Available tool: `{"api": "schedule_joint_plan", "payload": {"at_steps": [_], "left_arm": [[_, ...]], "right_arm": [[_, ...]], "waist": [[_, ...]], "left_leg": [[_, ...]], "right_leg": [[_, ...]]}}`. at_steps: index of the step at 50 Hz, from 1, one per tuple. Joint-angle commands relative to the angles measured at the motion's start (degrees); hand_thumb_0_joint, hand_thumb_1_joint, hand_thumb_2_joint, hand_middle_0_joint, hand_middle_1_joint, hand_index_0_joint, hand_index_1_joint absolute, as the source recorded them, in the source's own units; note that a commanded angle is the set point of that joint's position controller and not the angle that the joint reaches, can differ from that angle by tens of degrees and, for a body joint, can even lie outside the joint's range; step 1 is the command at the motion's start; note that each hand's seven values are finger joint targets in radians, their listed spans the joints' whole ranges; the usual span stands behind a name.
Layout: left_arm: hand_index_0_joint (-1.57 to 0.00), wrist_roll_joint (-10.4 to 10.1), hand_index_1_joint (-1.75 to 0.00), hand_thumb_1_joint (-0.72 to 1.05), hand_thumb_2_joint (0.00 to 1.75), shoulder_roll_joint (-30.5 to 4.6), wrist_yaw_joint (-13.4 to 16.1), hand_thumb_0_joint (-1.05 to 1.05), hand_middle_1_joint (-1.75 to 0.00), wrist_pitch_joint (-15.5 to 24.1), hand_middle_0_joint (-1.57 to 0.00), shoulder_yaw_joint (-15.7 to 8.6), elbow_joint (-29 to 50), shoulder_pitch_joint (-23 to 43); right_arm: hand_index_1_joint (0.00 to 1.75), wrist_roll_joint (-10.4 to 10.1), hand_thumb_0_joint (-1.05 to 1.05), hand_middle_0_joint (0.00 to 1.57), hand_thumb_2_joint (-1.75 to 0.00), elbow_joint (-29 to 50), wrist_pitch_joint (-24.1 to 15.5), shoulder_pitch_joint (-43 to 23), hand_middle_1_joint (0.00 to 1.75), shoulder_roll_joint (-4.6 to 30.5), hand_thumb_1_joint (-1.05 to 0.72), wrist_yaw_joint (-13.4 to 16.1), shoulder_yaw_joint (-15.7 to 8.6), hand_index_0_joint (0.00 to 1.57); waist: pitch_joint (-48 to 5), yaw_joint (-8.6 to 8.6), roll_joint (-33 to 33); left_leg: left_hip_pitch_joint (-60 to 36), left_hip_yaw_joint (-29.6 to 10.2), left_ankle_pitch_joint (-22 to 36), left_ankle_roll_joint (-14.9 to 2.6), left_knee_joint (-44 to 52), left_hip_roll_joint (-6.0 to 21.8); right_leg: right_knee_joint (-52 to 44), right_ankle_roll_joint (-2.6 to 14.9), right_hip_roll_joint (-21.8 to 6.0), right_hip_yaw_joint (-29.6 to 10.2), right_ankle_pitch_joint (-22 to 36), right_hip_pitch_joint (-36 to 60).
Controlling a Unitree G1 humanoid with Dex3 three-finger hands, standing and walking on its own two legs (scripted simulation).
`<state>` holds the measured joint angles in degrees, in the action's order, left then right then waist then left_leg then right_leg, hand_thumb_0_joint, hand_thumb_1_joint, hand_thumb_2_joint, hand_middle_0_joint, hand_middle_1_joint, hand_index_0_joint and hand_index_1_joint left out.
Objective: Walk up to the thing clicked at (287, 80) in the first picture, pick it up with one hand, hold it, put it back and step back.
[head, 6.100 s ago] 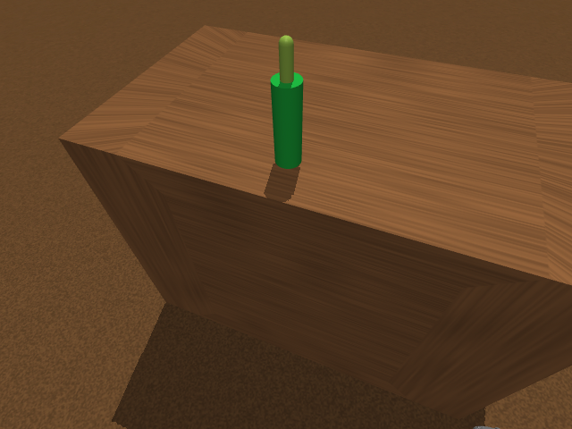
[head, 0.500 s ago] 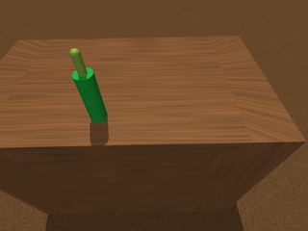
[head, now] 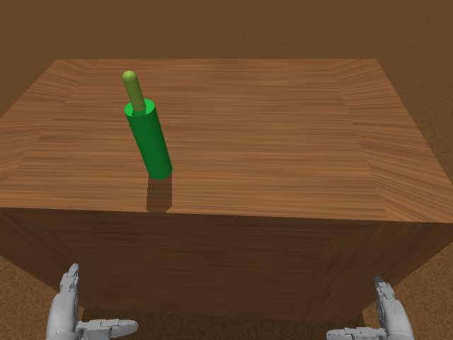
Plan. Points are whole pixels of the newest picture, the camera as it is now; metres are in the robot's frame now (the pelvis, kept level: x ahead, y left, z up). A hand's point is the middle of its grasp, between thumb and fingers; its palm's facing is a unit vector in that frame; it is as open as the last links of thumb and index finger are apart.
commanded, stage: rise first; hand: left
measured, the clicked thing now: (147, 129) +0.45 +0.18 +0.14
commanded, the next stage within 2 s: go down in 1.42 s
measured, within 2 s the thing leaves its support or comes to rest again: neither
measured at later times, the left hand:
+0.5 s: hand (68, 280) +0.18 +0.25 +0.09, palm faces +0.32 -0.85 -0.42, open 17.5 cm
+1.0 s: hand (44, 269) +0.17 +0.25 +0.16, palm faces +0.37 -0.81 -0.46, open 17.6 cm
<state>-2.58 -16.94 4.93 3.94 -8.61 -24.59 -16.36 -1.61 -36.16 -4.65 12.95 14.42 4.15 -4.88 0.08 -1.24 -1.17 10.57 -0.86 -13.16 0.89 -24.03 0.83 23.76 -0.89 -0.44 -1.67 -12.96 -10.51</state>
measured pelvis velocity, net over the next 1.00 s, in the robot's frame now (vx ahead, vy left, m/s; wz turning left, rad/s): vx -0.01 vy -0.01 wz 0.03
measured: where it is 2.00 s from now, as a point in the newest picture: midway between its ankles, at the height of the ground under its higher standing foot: outside the picture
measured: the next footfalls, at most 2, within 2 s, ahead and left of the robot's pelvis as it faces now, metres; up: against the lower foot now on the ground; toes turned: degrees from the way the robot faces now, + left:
none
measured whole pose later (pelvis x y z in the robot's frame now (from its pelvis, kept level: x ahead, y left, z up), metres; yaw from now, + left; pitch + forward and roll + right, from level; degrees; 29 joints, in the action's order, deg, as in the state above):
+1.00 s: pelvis -0.01 -0.01 +0.00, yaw +2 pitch -5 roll +0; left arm -3.0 -20.6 1.2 17.8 -19.3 16.0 -25.5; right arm -1.1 -38.1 -7.2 12.9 13.8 2.3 -10.8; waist 3.5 -3.1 -3.5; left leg 6.0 -2.4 -11.5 1.5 -22.2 0.6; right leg 23.7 -0.3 -0.8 0.0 -12.8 -6.1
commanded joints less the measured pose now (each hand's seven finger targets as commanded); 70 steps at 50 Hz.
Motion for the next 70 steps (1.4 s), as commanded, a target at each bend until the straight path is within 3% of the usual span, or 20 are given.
{"api": "schedule_joint_plan", "payload": {"at_steps": [1,7,14,17,22,24,27,30,32,36,38,41,43,50,51,53,55,62,63,70], "left_arm": [[-0.05,-0.2,-0.04,-0.55,0.0,-10.9,0.7,0.0,-0.04,4.5,-0.04,-5.7,22.5,2.5],[-0.04,-0.8,-0.03,-0.52,0.0,-10.2,-1.0,0.0,-0.03,5.6,-0.03,-7.8,29.8,-4.9],[-0.03,-0.8,-0.03,-0.53,0.0,-12.1,-1.9,0.0,-0.03,8.0,-0.03,-10.9,39.3,-5.7],[-0.03,-0.6,-0.03,-0.54,0.0,-11.9,-1.8,0.0,-0.03,9.6,-0.03,-11.7,43.5,-6.0],[-0.03,-0.5,-0.04,-0.55,0.01,-13.3,-1.9,0.0,-0.03,11.1,-0.03,-13.8,45.1,-6.6],[-0.03,-0.6,-0.04,-0.55,0.01,-11.4,-2.4,0.0,-0.03,11.7,-0.03,-12.3,46.2,-7.8],[-0.03,-0.9,-0.03,-0.55,0.0,-13.9,-2.4,0.0,-0.03,12.5,-0.04,-15.1,47.3,-6.7],[-0.03,-0.9,-0.04,-0.54,0.01,-13.0,-2.9,0.0,-0.03,13.5,-0.03,-14.6,48.2,-7.2],[-0.03,-1.0,-0.04,-0.55,0.01,-13.9,-2.8,0.0,-0.03,14.0,-0.03,-15.5,49.0,-7.0],[-0.03,-1.0,-0.03,-0.54,0.01,-13.3,-3.1,0.0,-0.03,15.0,-0.03,-15.6,49.9,-7.3],[-0.02,-1.1,-0.04,-0.55,0.02,-15.1,-2.8,0.0,-0.03,15.6,-0.03,-17.4,51.3,-5.5],[-0.03,-1.0,-0.04,-0.56,0.03,-14.1,-2.9,0.0,-0.03,16.4,-0.03,-16.9,52.1,-4.9],[-0.03,-1.1,-0.05,-0.56,0.03,-14.9,-2.7,0.0,-0.04,16.5,-0.04,-17.9,50.5,-5.6],[-0.02,-1.1,-0.04,-0.58,0.04,-16.0,-2.7,0.0,-0.03,17.8,-0.04,-19.2,53.0,-3.9],[-0.02,-1.2,-0.05,-0.58,0.05,-14.7,-2.8,0.0,-0.03,17.9,-0.04,-18.0,52.9,-3.9],[-0.02,-1.3,-0.05,-0.58,0.05,-15.4,-2.8,0.0,-0.03,18.2,-0.04,-18.9,52.8,-3.8],[-0.02,-1.3,-0.05,-0.59,0.06,-15.6,-2.8,0.0,-0.04,18.5,-0.04,-19.2,53.8,-2.7],[-0.02,-1.6,-0.06,-0.6,0.07,-16.0,-2.9,0.0,-0.04,18.9,-0.04,-19.9,54.4,-2.4],[-0.03,-1.6,-0.06,-0.6,0.07,-15.0,-3.1,0.0,-0.04,19.2,-0.04,-18.9,55.0,-2.2],[-0.02,-1.7,-0.07,-0.61,0.1,-15.9,-2.9,0.0,-0.04,19.6,-0.04,-20.3,55.8,-2.2]], "right_arm": [[0.05,0.0,0.0,0.05,-0.02,13.0,-4.2,-3.1,0.05,9.3,0.49,0.7,-3.6,0.05],[0.05,-0.3,0.0,0.05,-0.01,11.1,-3.5,1.4,0.05,6.5,0.54,-0.9,-3.9,0.05],[0.05,0.4,0.0,0.05,-0.01,9.3,-3.5,-3.5,0.05,8.7,0.54,-1.2,-7.0,0.05],[0.05,0.5,0.0,0.05,-0.01,11.2,-3.9,-5.0,0.05,7.2,0.54,-1.2,-5.6,0.05],[0.05,0.8,0.0,0.05,-0.01,8.5,-3.9,-3.8,0.05,9.1,0.54,-0.8,-8.1,0.05],[0.05,0.5,0.0,0.05,-0.01,9.0,-4.0,-4.2,0.05,6.4,0.53,-1.2,-6.0,0.05],[0.05,0.5,0.0,0.05,-0.01,7.2,-4.2,-4.8,0.05,8.7,0.54,-1.1,-8.2,0.05],[0.05,0.4,0.0,0.05,-0.02,5.5,-4.3,-3.2,0.05,5.1,0.54,-1.5,-6.0,0.05],[0.05,0.4,0.0,0.05,-0.02,7.5,-4.8,-5.6,0.05,9.2,0.54,-1.1,-8.8,0.05],[0.05,0.3,0.0,0.05,-0.02,4.8,-5.0,-4.7,0.05,6.1,0.55,-1.5,-7.2,0.05],[0.05,0.4,0.0,0.05,-0.02,6.9,-5.4,-6.5,0.05,10.4,0.55,-1.0,-10.2,0.05],[0.05,0.1,0.0,0.05,-0.02,6.3,-5.7,-5.6,0.05,5.1,0.54,-1.6,-6.1,0.05],[0.05,0.3,0.0,0.05,-0.03,5.2,-5.6,-4.8,0.05,8.5,0.54,-1.2,-9.2,0.05],[0.05,0.1,0.0,0.05,-0.03,6.6,-6.0,-5.1,0.05,8.3,0.53,-1.4,-9.3,0.05],[0.05,-0.1,0.0,0.05,-0.03,6.2,-5.8,-4.6,0.05,5.8,0.53,-1.7,-7.4,0.05],[0.05,-0.1,0.0,0.05,-0.04,8.0,-6.2,-5.7,0.05,8.6,0.53,-1.5,-9.4,0.05],[0.05,-0.2,0.0,0.05,-0.04,7.1,-6.1,-4.9,0.05,6.1,0.53,-1.7,-7.5,0.05],[0.05,-0.3,0.0,0.05,-0.05,7.6,-6.4,-5.3,0.05,7.7,0.52,-1.8,-9.1,0.05],[0.05,-0.4,0.0,0.05,-0.05,8.5,-6.7,-5.7,0.05,6.1,0.52,-2.0,-7.2,0.05],[0.05,-0.2,0.0,0.05,-0.06,9.0,-6.9,-5.2,0.05,9.4,0.52,-1.6,-10.1,0.05]], "waist": [[-5.9,-0.29,-2.0],[-1.0,-0.32,0.6],[-2.7,-1.19,-0.5],[-3.6,-1.96,-0.5],[-2.5,-1.52,-0.8],[-1.4,-1.76,0.3],[-0.5,-1.96,-0.8],[-0.5,-1.73,0.5],[-0.3,-1.58,0.2],[0.4,-2.42,0.7],[-1.6,-1.54,-0.5],[-0.1,-2.46,-0.4],[-0.6,-2.12,0.2],[-1.5,-2.73,-0.2],[-0.9,-2.58,-0.8],[-0.8,-2.35,0.0],[-1.2,-2.71,-0.8],[-1.2,-2.25,-0.3],[-1.0,-2.5,0.0],[-1.7,-2.3,0.0]], "left_leg": [[-3.6,3.2,10.8,-0.96,3.5,-1.1],[-3.0,3.2,10.9,-1.33,3.9,-1.1],[-4.7,2.8,11.7,-1.27,3.8,-1.1],[-5.4,2.4,13.0,-1.13,3.9,-0.9],[-5.4,2.6,10.7,-1.27,4.2,-1.2],[-5.0,2.5,10.5,-1.42,4.2,-1.3],[-4.6,2.4,8.5,-1.39,4.7,-1.5],[-4.6,2.7,8.6,-1.88,4.1,-1.8],[-4.8,2.6,7.5,-1.72,4.5,-1.8],[-4.1,2.1,6.9,-1.72,4.7,-1.6],[-5.1,2.1,6.7,-1.58,4.9,-1.6],[-4.2,2.3,6.0,-1.71,4.8,-1.9],[-4.3,2.0,5.6,-1.6,5.0,-1.7],[-4.7,2.0,7.3,-1.52,4.9,-1.8],[-4.4,2.1,7.0,-1.63,4.9,-1.9],[-4.2,2.0,6.2,-1.59,5.1,-1.8],[-4.5,2.1,6.6,-1.64,5.0,-1.9],[-4.2,1.9,5.5,-1.68,5.0,-1.8],[-4.2,2.1,5.5,-1.79,4.8,-2.0],[-4.6,1.8,7.0,-1.41,4.7,-1.5]], "right_leg": [[-3.4,1.4,0.8,3.5,9.7,3.4],[-4.3,1.1,0.9,4.3,9.9,3.1],[-4.0,1.02,0.6,4.3,10.2,4.1],[-3.5,1.3,0.9,4.6,10.9,5.6],[-4.1,1.07,0.5,4.3,9.0,4.7],[-4.3,0.98,0.5,4.5,8.8,4.6],[-4.6,1.02,0.3,4.5,6.9,3.7],[-5.1,0.49,-0.1,4.3,7.4,3.7],[-5.1,0.67,-0.1,4.2,6.3,2.9],[-5.0,0.8,0.2,4.7,5.2,3.3],[-4.7,0.97,0.2,4.5,5.2,3.1],[-5.2,0.85,0.1,4.5,4.2,3.3],[-4.9,0.89,0.2,4.6,4.0,3.2],[-4.6,0.91,0.1,4.6,5.6,4.1],[-4.9,0.85,0.0,4.5,5.4,3.8],[-4.8,0.92,0.1,4.6,4.6,3.8],[-5.0,0.91,-0.1,4.5,4.9,4.0],[-5.0,0.82,0.1,4.6,3.9,3.6],[-5.1,0.73,-0.1,4.5,4.1,3.8],[-4.1,1.02,0.5,4.8,5.3,3.9]]}}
